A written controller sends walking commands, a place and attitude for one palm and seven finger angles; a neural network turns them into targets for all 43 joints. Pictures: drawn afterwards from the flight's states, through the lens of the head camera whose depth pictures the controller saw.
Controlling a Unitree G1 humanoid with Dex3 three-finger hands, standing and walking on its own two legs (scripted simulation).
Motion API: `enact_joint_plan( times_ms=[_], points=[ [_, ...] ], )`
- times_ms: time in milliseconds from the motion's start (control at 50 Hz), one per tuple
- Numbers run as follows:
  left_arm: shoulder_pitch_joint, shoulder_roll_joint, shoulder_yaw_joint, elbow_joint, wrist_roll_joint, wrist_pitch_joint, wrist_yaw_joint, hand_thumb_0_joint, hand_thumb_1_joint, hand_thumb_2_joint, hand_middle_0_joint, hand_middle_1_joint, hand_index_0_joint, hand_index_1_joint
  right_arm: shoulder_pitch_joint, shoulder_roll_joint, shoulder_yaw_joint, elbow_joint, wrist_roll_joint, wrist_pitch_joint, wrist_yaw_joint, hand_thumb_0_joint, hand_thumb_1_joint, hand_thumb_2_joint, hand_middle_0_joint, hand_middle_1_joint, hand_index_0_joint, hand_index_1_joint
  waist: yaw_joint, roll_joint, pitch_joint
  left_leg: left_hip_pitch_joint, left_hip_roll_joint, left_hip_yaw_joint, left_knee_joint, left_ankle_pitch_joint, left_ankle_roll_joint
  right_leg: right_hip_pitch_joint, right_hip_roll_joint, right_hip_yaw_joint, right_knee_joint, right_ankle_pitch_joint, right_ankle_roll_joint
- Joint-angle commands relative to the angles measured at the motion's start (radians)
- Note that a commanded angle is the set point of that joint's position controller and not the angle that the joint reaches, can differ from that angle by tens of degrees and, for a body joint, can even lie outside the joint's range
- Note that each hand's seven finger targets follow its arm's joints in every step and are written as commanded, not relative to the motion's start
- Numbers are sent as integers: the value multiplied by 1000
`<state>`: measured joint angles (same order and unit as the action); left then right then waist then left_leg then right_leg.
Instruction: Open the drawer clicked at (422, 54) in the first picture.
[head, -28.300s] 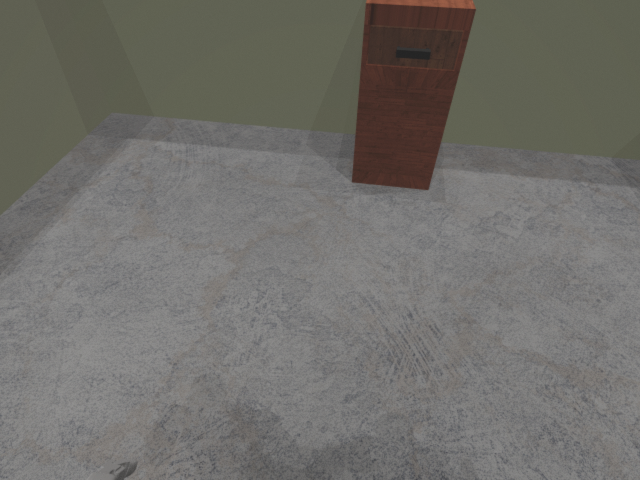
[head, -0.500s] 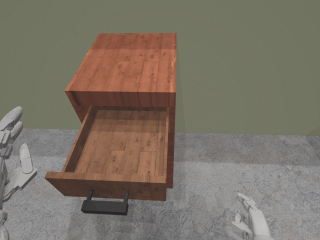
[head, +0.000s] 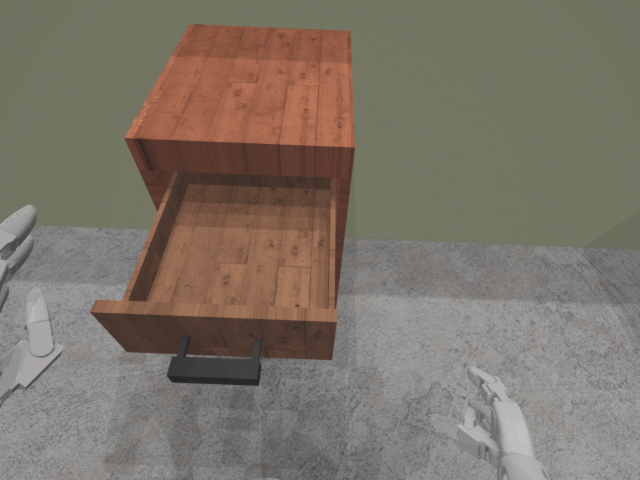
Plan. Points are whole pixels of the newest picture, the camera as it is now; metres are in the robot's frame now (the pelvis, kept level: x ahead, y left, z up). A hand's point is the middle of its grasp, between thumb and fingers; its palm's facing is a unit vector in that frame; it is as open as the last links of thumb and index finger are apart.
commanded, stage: step back with the hand held close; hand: left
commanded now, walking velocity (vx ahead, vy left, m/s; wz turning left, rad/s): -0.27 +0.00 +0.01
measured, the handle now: (218, 356) +0.29 +0.17 -0.09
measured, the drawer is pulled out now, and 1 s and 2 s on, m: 0.29 0.29 0.29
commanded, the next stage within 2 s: stop stepping back and stand still in 0.56 s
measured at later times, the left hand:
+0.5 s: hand (67, 408) +0.15 +0.20 +0.17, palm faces +0.22 -0.84 -0.49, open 7.5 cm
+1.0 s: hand out of the picture -0.03 +0.16 +0.16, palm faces +0.33 -0.83 -0.44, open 7.5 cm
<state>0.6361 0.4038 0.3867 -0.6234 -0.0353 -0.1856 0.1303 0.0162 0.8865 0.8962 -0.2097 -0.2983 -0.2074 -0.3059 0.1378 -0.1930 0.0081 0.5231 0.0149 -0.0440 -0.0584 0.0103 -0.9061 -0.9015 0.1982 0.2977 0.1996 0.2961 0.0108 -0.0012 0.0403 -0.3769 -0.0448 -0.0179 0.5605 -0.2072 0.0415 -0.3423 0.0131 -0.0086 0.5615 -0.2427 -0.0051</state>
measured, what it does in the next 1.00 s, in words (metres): walks backwards: right foot, then left foot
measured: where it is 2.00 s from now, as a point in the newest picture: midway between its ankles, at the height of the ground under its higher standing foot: outside the picture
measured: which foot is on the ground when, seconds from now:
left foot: down 0.00-0.62, up 0.64-0.90, down 0.92-1.00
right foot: down 0.00-0.20, up 0.22-0.54, down 0.56-1.00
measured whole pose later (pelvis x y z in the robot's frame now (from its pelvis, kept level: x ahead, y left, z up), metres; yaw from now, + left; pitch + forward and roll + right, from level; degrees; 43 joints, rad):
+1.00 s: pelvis -0.23 -0.07 +0.00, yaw +2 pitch +0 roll +3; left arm 0.65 0.37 0.32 -0.65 -0.03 -0.15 0.17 0.02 0.89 0.90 -0.21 -0.30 -0.21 -0.31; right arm 0.15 -0.23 -0.03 0.55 0.02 -0.05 -0.06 0.01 -0.91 -0.90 0.19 0.30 0.20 0.30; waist -0.02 -0.07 0.07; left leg -0.15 -0.02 0.06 0.44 -0.31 0.00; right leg -0.32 -0.03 -0.09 0.59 -0.28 -0.04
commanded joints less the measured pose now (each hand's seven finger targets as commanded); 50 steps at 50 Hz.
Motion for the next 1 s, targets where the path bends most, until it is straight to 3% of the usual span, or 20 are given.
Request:
enact_joint_plan(
  times_ms=[0, 40, 80, 140, 180, 200, 240, 300, 400, 500, 560, 580, 600, 620, 640, 680, 720, 840, 940, 980],
  points=[
    [-9, 134, 106, -199, -7, -68, 24, 0, 900, 900, -200, -300, -200, -300, -52, -141, -65, -139, 1, -64, -12, 0, -900, -900, 200, 300, 200, 300, -19, -46, -110, -151, 108, -110, -84, -262, 20, 131, -113, 154, -151, -3, -29],
    [-27, 131, 85, -199, -11, -74, 33, 0, 900, 900, -200, -300, -200, -300, -37, -136, -72, -114, 2, -65, -7, 0, -900, -900, 200, 300, 200, 300, -30, -125, -102, 32, 30, -47, 154, -206, -22, -97, -232, 259, -303, -151, -100],
    [-54, 145, 88, -222, -9, -73, 45, 0, 900, 900, -200, -300, -200, -300, -40, -131, -71, -92, -5, -61, -8, 0, -900, -900, 200, 300, 200, 300, -33, -157, -127, 142, 14, -32, 300, -174, -35, -204, -300, 264, -341, -147, -142],
    [-37, 150, 102, -229, -7, -65, 48, 0, 900, 900, -200, -300, -200, -300, -58, -116, -51, -95, -9, -54, -15, 0, -900, -900, 200, 300, 200, 300, -35, -40, -95, 106, 74, -67, -50, -120, -19, -112, -188, 113, -186, -40, -71],
    [-45, 183, 130, -288, 9, -78, 53, 0, 900, 900, -200, -300, -200, -300, -89, -139, -56, -114, -11, -62, -26, 0, -900, -900, 200, 300, 200, 300, -19, 289, -99, -67, 281, -287, -283, 89, 50, 43, -20, 2, 139, -13, 10],
    [-42, 176, 131, -298, 12, -85, 53, 0, 900, 900, -200, -300, -200, -300, -60, -106, -56, -114, -16, -77, -17, 0, -900, -900, 200, 300, 200, 300, -12, 265, -160, -24, 326, -283, -245, 289, 73, 24, -13, 12, 259, -136, 9],
    [-18, 180, 146, -308, 0, -95, 46, 0, 900, 900, -200, -300, -200, -300, -37, -110, -67, -106, -35, -99, -9, 0, -900, -900, 200, 300, 200, 300, -15, 264, -201, -31, 363, -306, -260, 279, 109, -8, -8, 54, 471, -271, 7],
    [20, 133, 112, -318, -11, -88, 42, 0, 900, 900, -200, -300, -200, -300, -19, -116, -79, -68, -28, -121, 3, 0, -900, -900, 200, 300, 200, 300, -4, 140, -261, 246, 329, -196, -128, 698, 99, -107, -13, 26, 359, -223, 16],
    [39, 115, 95, -283, -23, -71, 18, 0, 900, 900, -200, -300, -200, -300, -45, -125, -70, -46, -28, -129, 20, 0, -900, -900, 200, 300, 200, 300, -13, 209, -263, 337, 301, -171, -137, 744, 80, -79, 7, -21, 193, -201, 29],
    [94, 163, 161, -279, -49, -73, 1, 0, 900, 900, -200, -300, -200, -300, -92, -129, -60, -62, -26, -117, 27, 0, -900, -900, 200, 300, 200, 300, 3, 227, -303, 306, 290, -174, -127, 631, 70, 36, 1, -14, -35, -108, 19],
    [123, 194, 198, -300, -69, -96, -22, 0, 900, 900, -200, -300, -200, -300, -120, -135, -55, -93, -8, -101, 32, 0, -900, -900, 200, 300, 200, 300, 21, 156, -304, 180, 252, -110, -75, 385, 35, 183, -25, -39, -201, 100, 14],
    [127, 234, 227, -322, -62, -105, -25, 0, 900, 900, -200, -300, -200, -300, -114, -133, -58, -104, -4, -88, 32, 0, -900, -900, 200, 300, 200, 300, 19, 95, -325, 152, 200, -54, -15, 291, 11, 218, -55, -36, -248, 212, 11],
    [126, 221, 210, -310, -58, -114, -27, 0, 900, 900, -200, -300, -200, -300, -95, -114, -62, -109, 10, -72, 34, 0, -900, -900, 200, 300, 200, 300, 12, -94, -336, 135, 85, 59, 151, 114, -35, 214, -148, 27, -306, 429, -11],
    [115, 211, 202, -266, -55, -108, -24, 0, 900, 900, -200, -300, -200, -300, -116, -127, -87, -125, 42, -71, 28, 0, -900, -900, 200, 300, 200, 300, 12, -281, -284, -17, -22, 71, 400, -235, -63, 170, -280, 117, -273, 659, -58],
    [156, 213, 210, -204, -51, -99, -14, 0, 900, 900, -200, -300, -200, -300, -148, -117, -88, -130, 55, -71, 15, 0, -900, -900, 200, 300, 200, 300, 13, -294, -244, -107, -49, 3, 650, -341, -59, 108, -358, 172, -240, 731, -106],
    [206, 127, 168, -110, -45, -62, -3, 0, 900, 900, -200, -300, -200, -300, -126, -76, -63, -114, 26, -45, -1, 0, -900, -900, 200, 300, 200, 300, -34, -159, -182, -186, 13, -50, 678, -314, -63, 123, -346, 119, -167, 667, -163],
    [141, 131, 158, -48, -13, -51, 26, 0, 900, 900, -200, -300, -200, -300, -141, -62, -43, -107, 17, -14, -22, 0, -900, -900, 200, 300, 200, 300, -57, -99, -130, -143, 48, -11, 476, -279, -68, 157, -295, 93, -149, 724, -131],
    [12, 117, 63, -185, 9, -45, 72, 0, 900, 900, -200, -300, -200, -300, -68, -116, -53, -112, 2, -47, -28, 0, -900, -900, 200, 300, 200, 300, -42, -112, -193, 90, 28, 78, -144, -101, -16, 326, -272, 127, -84, 645, -55],
    [59, 180, 108, -345, -2, -57, 71, 0, 900, 900, -200, -300, -200, -300, -11, -146, -79, -131, 14, -83, 8, 0, -900, -900, 200, 300, 200, 300, -19, 146, -240, 368, 228, -29, -159, 474, 39, 123, -83, -10, 73, 156, 24],
    [84, 216, 159, -353, 3, -61, 68, 0, 900, 900, -200, -300, -200, -300, -25, -124, -64, -113, 0, -80, 17, 0, -900, -900, 200, 300, 200, 300, -30, 270, -172, 254, 233, -74, -188, 343, 43, 95, -57, -70, 64, -81, 4]
  ],
)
